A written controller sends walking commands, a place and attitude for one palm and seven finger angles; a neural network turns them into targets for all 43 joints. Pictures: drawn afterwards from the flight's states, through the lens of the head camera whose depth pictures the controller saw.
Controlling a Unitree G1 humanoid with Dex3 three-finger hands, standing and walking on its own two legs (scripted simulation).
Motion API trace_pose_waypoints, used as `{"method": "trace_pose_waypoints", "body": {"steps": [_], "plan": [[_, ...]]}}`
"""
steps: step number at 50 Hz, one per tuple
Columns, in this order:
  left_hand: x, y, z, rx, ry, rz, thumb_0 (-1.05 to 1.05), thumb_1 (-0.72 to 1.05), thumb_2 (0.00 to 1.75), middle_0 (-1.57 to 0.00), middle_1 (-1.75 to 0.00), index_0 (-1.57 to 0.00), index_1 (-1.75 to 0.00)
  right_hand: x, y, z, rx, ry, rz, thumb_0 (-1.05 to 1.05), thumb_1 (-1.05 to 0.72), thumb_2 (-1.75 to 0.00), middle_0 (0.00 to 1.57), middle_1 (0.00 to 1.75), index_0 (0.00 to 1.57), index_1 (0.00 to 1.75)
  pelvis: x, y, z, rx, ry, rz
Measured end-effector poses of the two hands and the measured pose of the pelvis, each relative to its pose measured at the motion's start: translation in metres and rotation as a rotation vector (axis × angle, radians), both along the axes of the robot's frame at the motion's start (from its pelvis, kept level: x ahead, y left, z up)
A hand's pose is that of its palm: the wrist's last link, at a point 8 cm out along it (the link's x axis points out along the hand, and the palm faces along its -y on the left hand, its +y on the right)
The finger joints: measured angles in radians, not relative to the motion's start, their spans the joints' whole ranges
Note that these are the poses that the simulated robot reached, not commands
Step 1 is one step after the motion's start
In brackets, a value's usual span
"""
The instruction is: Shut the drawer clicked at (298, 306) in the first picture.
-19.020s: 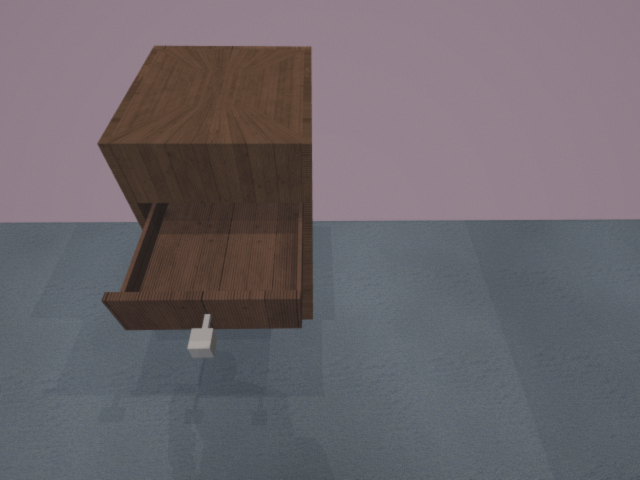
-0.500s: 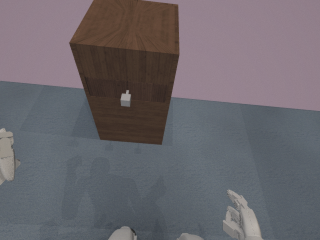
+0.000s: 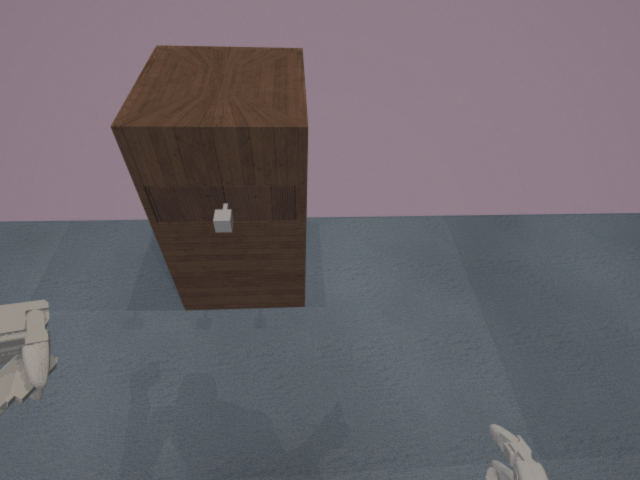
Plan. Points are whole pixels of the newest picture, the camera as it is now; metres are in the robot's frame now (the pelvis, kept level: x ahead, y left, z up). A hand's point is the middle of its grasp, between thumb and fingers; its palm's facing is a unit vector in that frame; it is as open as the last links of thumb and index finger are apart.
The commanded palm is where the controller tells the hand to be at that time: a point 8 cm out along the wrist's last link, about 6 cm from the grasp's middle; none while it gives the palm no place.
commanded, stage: stop stepping back and stand still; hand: left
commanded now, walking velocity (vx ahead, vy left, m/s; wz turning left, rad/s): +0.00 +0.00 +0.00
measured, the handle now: (224, 215) +0.79 +0.25 -0.25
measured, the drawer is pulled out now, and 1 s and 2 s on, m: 0.00 0.00 0.00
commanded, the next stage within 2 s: let the arm hang, fingers relaxed in 0.24 s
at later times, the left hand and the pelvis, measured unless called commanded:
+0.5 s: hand (130, 450) +0.18 +0.24 -0.07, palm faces +0.07 -0.92 -0.38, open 3.1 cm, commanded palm none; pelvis +0.00 +0.02 -0.01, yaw +1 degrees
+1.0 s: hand out of the picture -0.07 +0.20 -0.16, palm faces +0.05 -0.97 -0.24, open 6.2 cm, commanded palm none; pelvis +0.00 +0.01 +0.00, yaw +1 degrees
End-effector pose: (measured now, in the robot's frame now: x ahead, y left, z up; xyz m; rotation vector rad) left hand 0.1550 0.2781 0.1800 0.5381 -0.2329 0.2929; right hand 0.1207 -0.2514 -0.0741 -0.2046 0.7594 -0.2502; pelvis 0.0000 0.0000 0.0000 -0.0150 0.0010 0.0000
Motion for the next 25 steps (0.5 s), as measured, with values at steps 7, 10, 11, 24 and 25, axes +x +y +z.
{"method": "trace_pose_waypoints", "body": {"steps": [7,10,11,24,25], "plan": [[-0.013,-0.001,0.000,-0.030,-0.033,0.009,0.02,0.88,0.90,-1.41,-1.60,-1.41,-1.60,0.018,0.015,0.000,0.015,-0.030,0.060,0.01,-0.91,-0.90,0.20,0.30,0.20,0.30,-0.001,0.003,-0.002,-0.020,-0.013,0.000],[-0.010,0.007,-0.003,-0.043,-0.033,0.035,0.02,0.88,0.90,-1.41,-1.60,-1.41,-1.60,0.026,0.024,0.001,0.023,-0.037,0.072,0.01,-0.91,-0.90,0.20,0.30,0.20,0.30,0.001,0.006,-0.001,-0.014,-0.017,-0.002],[-0.007,0.010,-0.004,-0.045,-0.029,0.043,0.02,0.88,0.90,-1.41,-1.60,-1.41,-1.60,0.028,0.028,0.002,0.026,-0.041,0.076,0.01,-0.91,-0.90,0.20,0.30,0.20,0.30,0.002,0.007,0.000,-0.012,-0.016,-0.002],[0.018,0.014,-0.189,-0.249,0.731,0.112,0.01,0.90,0.90,-1.34,-1.54,-1.34,-1.54,0.033,0.033,-0.040,0.092,0.119,0.136,0.01,-0.90,-0.90,0.20,0.30,0.21,0.30,0.002,0.016,-0.008,0.000,0.023,0.011],[0.007,0.008,-0.218,-0.293,0.846,0.126,0.01,0.90,0.90,-1.32,-1.52,-1.32,-1.52,0.026,0.031,-0.043,0.088,0.146,0.123,0.01,-0.91,-0.90,0.20,0.30,0.21,0.30,0.003,0.016,-0.010,0.004,0.020,0.011]]}}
